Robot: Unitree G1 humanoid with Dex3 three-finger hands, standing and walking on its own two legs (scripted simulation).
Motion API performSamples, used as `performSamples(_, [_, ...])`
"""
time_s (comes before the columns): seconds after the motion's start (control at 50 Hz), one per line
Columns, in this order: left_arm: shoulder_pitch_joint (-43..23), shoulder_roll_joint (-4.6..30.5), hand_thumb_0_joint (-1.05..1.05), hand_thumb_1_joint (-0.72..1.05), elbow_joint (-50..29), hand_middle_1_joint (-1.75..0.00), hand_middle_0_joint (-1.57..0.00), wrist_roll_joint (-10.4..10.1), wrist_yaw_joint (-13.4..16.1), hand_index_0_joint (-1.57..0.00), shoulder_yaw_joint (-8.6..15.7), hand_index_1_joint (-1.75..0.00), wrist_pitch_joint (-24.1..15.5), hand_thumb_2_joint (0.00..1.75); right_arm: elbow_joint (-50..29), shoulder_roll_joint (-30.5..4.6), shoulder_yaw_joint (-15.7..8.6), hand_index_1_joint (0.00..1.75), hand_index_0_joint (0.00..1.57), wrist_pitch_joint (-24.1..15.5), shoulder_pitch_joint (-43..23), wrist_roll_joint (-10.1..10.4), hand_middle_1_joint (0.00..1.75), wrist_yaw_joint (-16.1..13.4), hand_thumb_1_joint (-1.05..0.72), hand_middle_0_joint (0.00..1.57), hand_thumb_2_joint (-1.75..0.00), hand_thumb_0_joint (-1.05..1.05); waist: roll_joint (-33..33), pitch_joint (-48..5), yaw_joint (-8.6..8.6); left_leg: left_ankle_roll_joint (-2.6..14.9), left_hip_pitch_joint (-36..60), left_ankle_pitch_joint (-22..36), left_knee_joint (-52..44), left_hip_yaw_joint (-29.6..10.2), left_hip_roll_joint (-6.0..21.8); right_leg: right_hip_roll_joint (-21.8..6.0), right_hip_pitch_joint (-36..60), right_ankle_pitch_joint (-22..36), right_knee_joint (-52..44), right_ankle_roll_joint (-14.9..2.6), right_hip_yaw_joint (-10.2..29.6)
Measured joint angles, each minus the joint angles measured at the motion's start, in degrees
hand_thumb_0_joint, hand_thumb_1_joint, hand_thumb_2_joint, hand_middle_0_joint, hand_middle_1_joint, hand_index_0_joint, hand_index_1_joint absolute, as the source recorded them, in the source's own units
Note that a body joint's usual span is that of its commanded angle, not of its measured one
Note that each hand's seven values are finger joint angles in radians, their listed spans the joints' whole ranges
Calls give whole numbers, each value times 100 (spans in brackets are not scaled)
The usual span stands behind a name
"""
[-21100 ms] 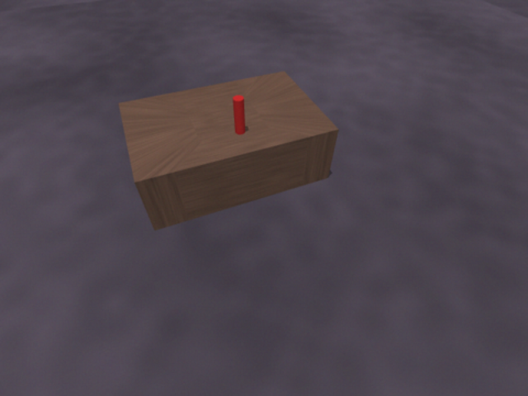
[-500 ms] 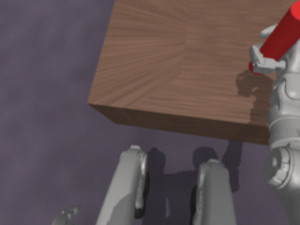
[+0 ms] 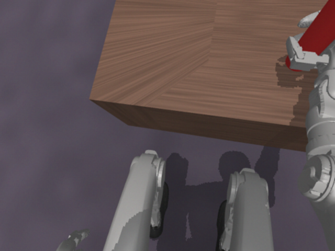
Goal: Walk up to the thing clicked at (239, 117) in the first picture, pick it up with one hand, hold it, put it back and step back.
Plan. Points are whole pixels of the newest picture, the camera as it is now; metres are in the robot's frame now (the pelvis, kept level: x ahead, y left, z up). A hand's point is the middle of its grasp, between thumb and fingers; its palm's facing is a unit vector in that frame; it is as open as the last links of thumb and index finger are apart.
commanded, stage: lower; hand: right
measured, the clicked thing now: (319, 35) +0.56 -0.19 +0.02
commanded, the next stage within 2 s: loosen in 0.76 s
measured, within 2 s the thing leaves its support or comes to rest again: rests again in 0.66 s
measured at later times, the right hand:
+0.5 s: hand (296, 50) +0.57 -0.18 -0.04, palm faces +0.12 +0.99 -0.02, open 6.4 cm
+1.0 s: hand (293, 52) +0.57 -0.18 -0.05, palm faces +0.12 +0.99 -0.03, open 6.4 cm
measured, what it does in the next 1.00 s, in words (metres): lowers itself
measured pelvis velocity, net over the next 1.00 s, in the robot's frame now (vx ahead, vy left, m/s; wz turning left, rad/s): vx -0.01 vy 0.00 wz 0.02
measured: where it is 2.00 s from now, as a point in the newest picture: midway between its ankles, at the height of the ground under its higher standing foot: (189, 229)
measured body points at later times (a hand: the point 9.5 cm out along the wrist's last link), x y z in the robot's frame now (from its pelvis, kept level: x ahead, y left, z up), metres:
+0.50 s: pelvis -0.01 +0.00 -0.04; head +0.23 -0.02 +0.34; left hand +0.02 +0.29 -0.15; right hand +0.56 -0.23 -0.03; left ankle +0.09 +0.14 -0.41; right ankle +0.06 -0.12 -0.41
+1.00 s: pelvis -0.01 +0.00 -0.06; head +0.23 -0.03 +0.32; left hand +0.00 +0.29 -0.16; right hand +0.56 -0.24 -0.05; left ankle +0.09 +0.14 -0.41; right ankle +0.06 -0.12 -0.41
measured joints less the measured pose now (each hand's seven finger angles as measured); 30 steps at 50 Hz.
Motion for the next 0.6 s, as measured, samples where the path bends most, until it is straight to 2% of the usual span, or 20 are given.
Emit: performSamples(0.6, [38,114,0,90,-54,-30,-21,14,-9,-21,-150,-30,213,90,212,-353,-132,115,96,196,-420,-107,116,48,1,93,-120,-2,1,219,154,13,-723,41,793,33,9,54,-753,15,849,32,117])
